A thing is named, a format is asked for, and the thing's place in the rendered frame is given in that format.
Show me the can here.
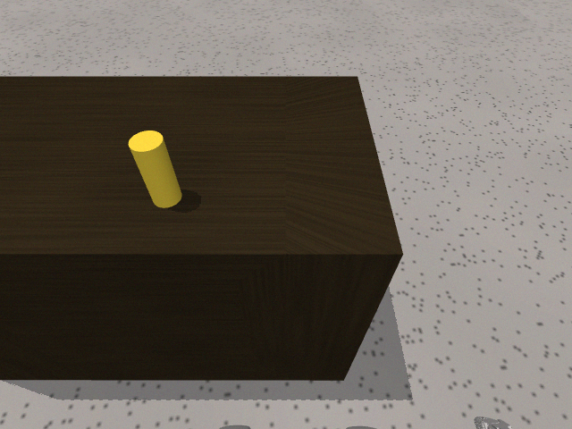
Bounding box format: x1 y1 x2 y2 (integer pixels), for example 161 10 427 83
129 130 182 208

